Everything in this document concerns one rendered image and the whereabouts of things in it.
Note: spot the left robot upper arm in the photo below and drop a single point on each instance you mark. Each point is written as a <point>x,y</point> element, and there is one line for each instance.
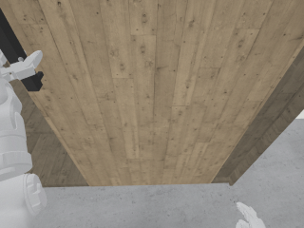
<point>21,200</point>

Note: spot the left robot hand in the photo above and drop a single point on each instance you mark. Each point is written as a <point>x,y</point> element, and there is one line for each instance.
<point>20,70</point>

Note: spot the wardrobe door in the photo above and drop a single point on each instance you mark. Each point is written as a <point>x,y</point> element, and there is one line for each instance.
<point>284,93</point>
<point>155,92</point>

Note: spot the handle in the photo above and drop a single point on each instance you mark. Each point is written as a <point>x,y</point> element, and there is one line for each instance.
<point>12,49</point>
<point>298,72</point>

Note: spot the left robot forearm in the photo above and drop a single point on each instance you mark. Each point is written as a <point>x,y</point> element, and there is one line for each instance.
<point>14,157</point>

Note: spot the right robot hand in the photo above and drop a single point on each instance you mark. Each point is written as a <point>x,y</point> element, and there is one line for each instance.
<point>250,215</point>

